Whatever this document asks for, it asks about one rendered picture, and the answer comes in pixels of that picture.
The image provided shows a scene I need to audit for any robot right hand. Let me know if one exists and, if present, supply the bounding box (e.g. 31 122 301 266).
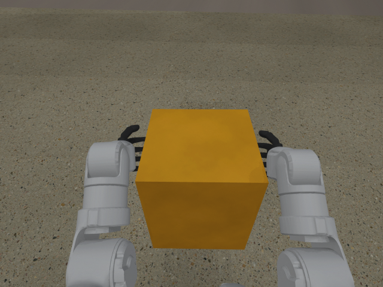
257 130 283 177

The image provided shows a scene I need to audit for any robot left hand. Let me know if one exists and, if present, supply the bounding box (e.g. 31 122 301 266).
118 125 146 172

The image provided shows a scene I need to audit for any robot right forearm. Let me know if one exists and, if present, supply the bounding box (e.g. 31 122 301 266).
266 146 355 287

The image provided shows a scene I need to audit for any right robot upper arm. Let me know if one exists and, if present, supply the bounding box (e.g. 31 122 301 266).
277 248 354 287

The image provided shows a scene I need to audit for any left robot upper arm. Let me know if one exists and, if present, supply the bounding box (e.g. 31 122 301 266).
66 238 137 287

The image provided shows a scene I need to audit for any robot left forearm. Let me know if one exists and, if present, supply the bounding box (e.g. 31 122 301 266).
66 141 136 284

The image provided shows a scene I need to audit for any carton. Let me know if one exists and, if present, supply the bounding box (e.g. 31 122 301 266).
135 109 269 250

